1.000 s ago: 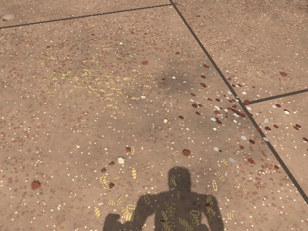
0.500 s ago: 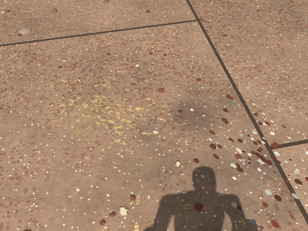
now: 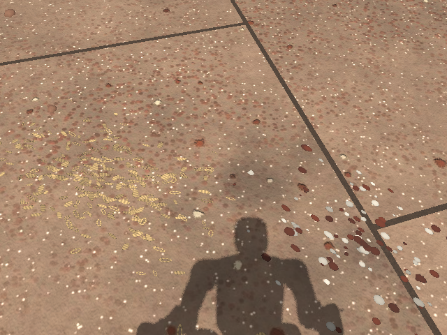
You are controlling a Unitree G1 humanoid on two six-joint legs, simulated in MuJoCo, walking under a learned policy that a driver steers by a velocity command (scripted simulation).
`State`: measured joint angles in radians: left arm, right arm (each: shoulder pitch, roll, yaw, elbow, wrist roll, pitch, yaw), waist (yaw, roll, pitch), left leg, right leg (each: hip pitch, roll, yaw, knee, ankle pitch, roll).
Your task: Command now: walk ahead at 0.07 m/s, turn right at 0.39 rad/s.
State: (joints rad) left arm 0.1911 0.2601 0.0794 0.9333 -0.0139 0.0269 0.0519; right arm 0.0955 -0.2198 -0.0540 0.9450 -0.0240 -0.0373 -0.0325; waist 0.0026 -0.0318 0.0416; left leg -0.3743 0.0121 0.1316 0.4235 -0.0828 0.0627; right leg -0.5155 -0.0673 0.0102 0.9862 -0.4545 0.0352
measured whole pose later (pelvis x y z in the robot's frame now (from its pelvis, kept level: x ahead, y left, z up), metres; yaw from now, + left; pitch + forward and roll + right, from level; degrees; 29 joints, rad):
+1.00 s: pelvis +0.09 -0.07 +0.01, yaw -31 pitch +3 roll +0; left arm 0.16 0.29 0.07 0.69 -0.02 -0.03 -0.01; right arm 0.34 -0.27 -0.07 0.92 0.01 -0.07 0.00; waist -0.08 -0.03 -0.02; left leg -0.04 0.04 0.07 0.27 -0.27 -0.02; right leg -0.57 -0.08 0.02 0.74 -0.18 0.02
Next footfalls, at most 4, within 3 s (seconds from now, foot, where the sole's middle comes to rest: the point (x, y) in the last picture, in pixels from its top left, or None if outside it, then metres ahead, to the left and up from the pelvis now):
0.20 right None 0.04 -0.14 -0.77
0.66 left None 0.12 0.08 -0.77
1.10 right None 0.14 -0.28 -0.77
1.62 left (311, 307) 0.54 -0.24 -0.77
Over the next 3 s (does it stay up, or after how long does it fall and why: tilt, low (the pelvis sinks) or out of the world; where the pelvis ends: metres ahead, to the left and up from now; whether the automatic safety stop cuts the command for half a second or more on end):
stays up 1.09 -0.27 0.01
